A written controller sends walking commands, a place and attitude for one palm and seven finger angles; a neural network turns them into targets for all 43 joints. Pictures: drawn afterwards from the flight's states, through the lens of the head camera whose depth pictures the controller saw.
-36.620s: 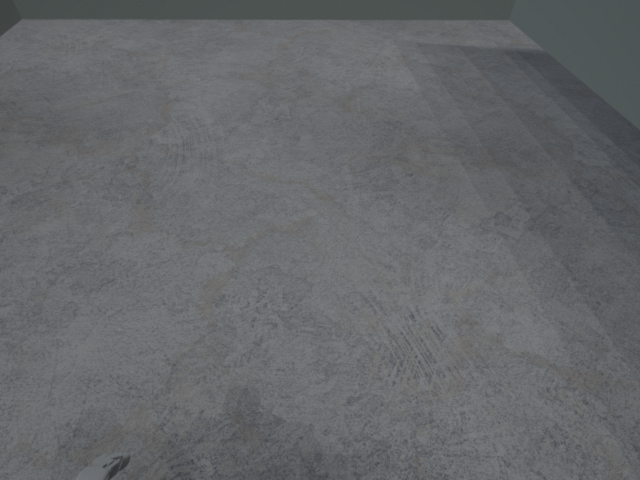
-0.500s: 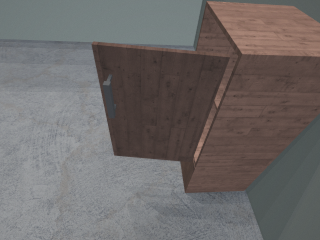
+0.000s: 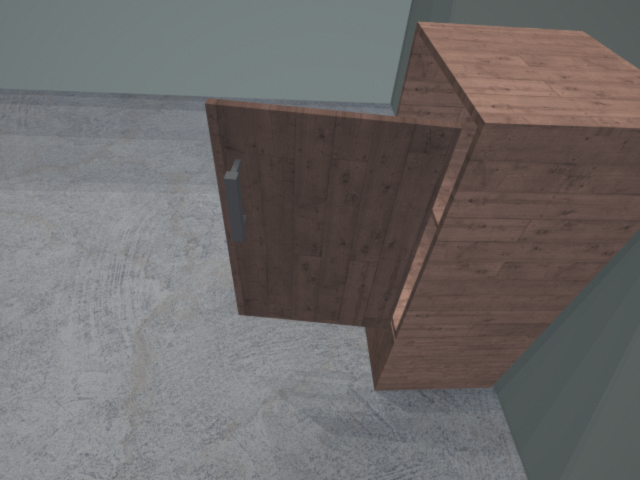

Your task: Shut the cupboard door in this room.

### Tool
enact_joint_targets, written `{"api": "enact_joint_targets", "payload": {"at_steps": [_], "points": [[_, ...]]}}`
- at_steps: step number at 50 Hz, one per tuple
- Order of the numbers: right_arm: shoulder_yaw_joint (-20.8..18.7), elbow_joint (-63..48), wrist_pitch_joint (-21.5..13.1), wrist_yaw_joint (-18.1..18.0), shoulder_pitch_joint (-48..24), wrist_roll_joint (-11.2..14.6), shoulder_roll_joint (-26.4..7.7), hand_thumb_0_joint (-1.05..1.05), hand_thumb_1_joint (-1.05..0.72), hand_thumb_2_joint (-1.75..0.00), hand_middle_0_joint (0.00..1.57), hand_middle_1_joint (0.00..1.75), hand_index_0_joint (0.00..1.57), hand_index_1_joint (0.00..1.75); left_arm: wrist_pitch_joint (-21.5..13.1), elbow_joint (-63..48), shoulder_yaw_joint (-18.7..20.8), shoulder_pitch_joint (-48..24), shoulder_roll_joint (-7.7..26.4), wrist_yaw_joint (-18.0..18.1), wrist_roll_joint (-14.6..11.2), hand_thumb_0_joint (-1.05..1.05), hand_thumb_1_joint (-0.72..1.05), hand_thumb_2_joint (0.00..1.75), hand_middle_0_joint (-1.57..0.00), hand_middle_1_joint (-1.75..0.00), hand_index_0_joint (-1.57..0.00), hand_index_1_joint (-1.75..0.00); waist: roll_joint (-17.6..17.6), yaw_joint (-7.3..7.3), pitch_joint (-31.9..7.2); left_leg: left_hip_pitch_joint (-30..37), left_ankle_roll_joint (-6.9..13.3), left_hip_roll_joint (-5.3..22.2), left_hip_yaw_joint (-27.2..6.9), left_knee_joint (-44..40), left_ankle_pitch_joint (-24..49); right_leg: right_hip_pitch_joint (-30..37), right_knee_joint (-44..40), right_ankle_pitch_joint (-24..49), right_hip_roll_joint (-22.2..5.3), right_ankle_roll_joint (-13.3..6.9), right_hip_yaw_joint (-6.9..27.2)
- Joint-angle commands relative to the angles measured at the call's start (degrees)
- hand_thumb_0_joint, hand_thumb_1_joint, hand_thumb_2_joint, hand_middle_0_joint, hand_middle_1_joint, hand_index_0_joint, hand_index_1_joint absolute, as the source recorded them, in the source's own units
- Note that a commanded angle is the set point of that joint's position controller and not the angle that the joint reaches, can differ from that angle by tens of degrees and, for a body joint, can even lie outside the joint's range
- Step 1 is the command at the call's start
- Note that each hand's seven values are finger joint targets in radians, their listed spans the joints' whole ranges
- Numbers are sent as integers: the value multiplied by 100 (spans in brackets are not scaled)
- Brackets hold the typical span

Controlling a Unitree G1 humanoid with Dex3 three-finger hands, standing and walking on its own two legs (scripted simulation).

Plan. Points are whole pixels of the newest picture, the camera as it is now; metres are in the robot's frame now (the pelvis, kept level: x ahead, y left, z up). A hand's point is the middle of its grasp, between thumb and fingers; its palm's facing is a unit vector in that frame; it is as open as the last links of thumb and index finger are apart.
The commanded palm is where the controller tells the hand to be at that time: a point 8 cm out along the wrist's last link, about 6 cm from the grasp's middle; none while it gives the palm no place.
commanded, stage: come to a stop and stand still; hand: left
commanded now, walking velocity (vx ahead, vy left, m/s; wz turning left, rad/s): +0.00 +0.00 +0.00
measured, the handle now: (237, 201) +0.56 +0.19 +0.01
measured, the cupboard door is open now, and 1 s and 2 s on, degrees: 83 83 83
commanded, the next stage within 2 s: look again from close up in 0.54 s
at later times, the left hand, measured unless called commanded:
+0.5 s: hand out of the picture -0.04 +0.17 -0.18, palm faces +0.02 -0.99 -0.13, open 7.4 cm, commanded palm none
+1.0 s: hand out of the picture -0.04 +0.17 -0.18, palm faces +0.01 -0.99 -0.14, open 7.4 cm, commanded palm none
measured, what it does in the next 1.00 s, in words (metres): stands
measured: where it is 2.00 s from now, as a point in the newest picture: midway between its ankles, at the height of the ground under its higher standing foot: outside the picture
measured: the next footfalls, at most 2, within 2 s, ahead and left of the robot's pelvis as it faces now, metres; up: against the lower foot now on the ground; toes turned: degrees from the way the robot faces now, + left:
none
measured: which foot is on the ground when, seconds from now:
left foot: down 0.00-1.00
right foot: down 0.00-1.00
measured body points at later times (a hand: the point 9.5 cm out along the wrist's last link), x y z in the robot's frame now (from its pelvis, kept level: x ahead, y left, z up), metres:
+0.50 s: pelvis +0.00 +0.02 +0.00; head +0.00 +0.05 +0.45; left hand -0.04 +0.23 -0.17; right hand -0.01 -0.20 -0.15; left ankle +0.06 +0.07 -0.74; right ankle +0.01 -0.13 -0.74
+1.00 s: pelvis +0.01 +0.02 +0.00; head +0.01 +0.04 +0.45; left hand -0.04 +0.22 -0.17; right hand +0.00 -0.20 -0.15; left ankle +0.06 +0.07 -0.74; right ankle +0.01 -0.13 -0.74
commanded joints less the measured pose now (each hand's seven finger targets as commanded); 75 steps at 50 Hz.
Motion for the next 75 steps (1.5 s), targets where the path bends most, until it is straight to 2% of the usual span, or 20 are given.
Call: {"api": "enact_joint_targets", "payload": {"at_steps": [1, 6, 11, 16, 21, 27, 29, 33, 40, 49, 54, 57, 61, 64, 66, 68, 75], "points": [[-129, -187, -123, -69, 125, 22, -620, 0, -90, -90, 20, 30, 20, 30, -86, -142, 92, 404, 369, 60, 13, 0, 90, 90, -20, -30, -20, -30, 126, -39, 437, -198, -150, 783, -1063, -1029, -1552, -332, -531, -597, -465, -214, 592], [-128, -54, -139, -87, 202, 38, -556, 0, -90, -90, 20, 30, 20, 30, -94, 12, 75, 564, 248, 75, 17, 0, 90, 90, -20, -30, -20, -30, 186, -21, 420, -195, -140, 808, -1095, -1111, -1532, -228, -437, -361, -447, -205, 529], [-145, 16, -134, -96, 250, 44, -511, 0, -90, -90, 20, 30, 20, 30, -87, 116, 70, 695, 139, 84, 32, 0, 90, 90, -20, -30, -20, -30, 252, 3, 581, -308, -133, 834, -1123, -1249, -1775, -257, -381, -374, -428, -181, 484], [-157, 55, -139, -106, 326, 46, -471, 0, -90, -90, 20, 30, 20, 30, -87, 156, 82, 740, 72, 94, 36, 0, 90, 90, -20, -30, -20, -30, 154, -6, 561, -268, -140, 842, -1142, -1297, -1767, -240, -348, -337, -419, -173, 461], [-187, 52, -122, -110, 275, 41, -503, 0, -90, -90, 20, 30, 20, 30, -56, 193, 104, 842, 16, 90, 56, 0, 90, 90, -20, -30, -20, -30, 327, 35, 611, -390, -132, 914, -1232, -1519, -2157, -190, -203, -372, -352, -138, 363], [-225, 36, -93, -108, 239, 39, -539, 0, -90, -90, 20, 30, 20, 30, -31, 237, 122, 970, -12, 83, 69, 0, 90, 90, -20, -30, -20, -30, 200, 62, 674, -485, -149, 926, -1227, -1619, -2373, -200, -145, -501, -309, -131, 353], [-217, 33, -100, -106, 263, 45, -521, 0, -90, -90, 20, 30, 20, 30, -47, 224, 116, 962, 10, 85, 64, 0, 90, 90, -20, -30, -20, -30, 84, 40, 598, -325, -157, 880, -1185, -1531, -2116, -243, -227, -442, -328, -156, 431], [-201, 73, -126, -110, 281, 51, -508, 0, -90, -90, 20, 30, 20, 30, -81, 237, 109, 879, 14, 94, 42, 0, 90, 90, -20, -30, -20, -30, 112, -22, 477, 56, -180, 885, -1105, -1429, -1776, -401, -324, -338, -400, -166, 512], [-177, 105, -131, -103, 294, 64, -484, 0, -90, -90, 20, 30, 20, 30, -87, 255, 84, 863, 45, 96, 42, 0, 90, 90, -20, -30, -20, -30, 110, -25, 641, 36, -178, 869, -1051, -1439, -1705, -444, -425, -324, -431, -159, 548], [-151, 142, -139, -101, 330, 64, -450, 0, -90, -90, 20, 30, 20, 30, -99, 250, 84, 795, 57, 96, 31, 0, 90, 90, -20, -30, -20, -30, 118, -28, 628, 92, -183, 831, -1012, -1376, -1556, -423, -491, -310, -440, -168, 581], [-135, 172, -163, -102, 377, 67, -390, 0, -90, -90, 20, 30, 20, 30, -132, 223, 75, 697, 65, 98, 15, 0, 90, 90, -20, -30, -20, -30, -1, -49, 529, 233, -185, 786, -898, -1199, -1155, -382, -584, -184, -493, -181, 646], [-127, 190, -174, -109, 389, 58, -382, 0, -90, -90, 20, 30, 20, 30, -136, 217, 71, 640, 33, 101, 6, 0, 90, 90, -20, -30, -20, -30, 49, -68, 520, 311, -193, 802, -891, -1193, -1037, -407, -569, -114, -497, -188, 648], [-114, 206, -180, -114, 408, 59, -376, 0, -90, -90, 20, 30, 20, 30, -115, 218, 75, 604, 43, 101, 10, 0, 90, 90, -20, -30, -20, -30, 158, -45, 586, 190, -199, 828, -948, -1301, -1197, -308, -498, -54, -464, -178, 595], [-145, 244, -161, -111, 500, 38, -411, 0, -90, -90, 20, 30, 20, 30, -97, 239, 104, 702, 17, 69, 33, 0, 90, 90, -20, -30, -20, -30, 162, -31, 497, 211, -142, 884, -1003, -1357, -2027, -306, -344, -669, -348, -191, 467], [-191, 208, -139, -115, 466, 17, -492, 0, -90, -90, 20, 30, 20, 30, -71, 221, 140, 731, -19, 35, 54, 0, 90, 90, -20, -30, -20, -30, 273, -11, 611, 38, -72, 987, -1118, -1468, -2646, -409, -162, -1085, -256, -213, 382], [-224, 172, -134, -115, 424, 8, -534, 0, -90, -90, 20, 30, 20, 30, -60, 208, 161, 772, -70, 2, 66, 0, 90, 90, -20, -30, -20, -30, 362, 19, 812, -173, 1, 1088, -1219, -1560, -2995, -477, 16, -1177, -188, -229, 300], [-240, 141, -236, -130, 548, 11, -486, 0, -90, -90, 20, 30, 20, 30, -123, 150, 192, 761, -125, -48, 41, 0, 90, 90, -20, -30, -20, -30, 259, 1, 851, 21, 167, 1235, -1226, -1306, -2568, -575, 220, -825, -213, -347, 293]]}}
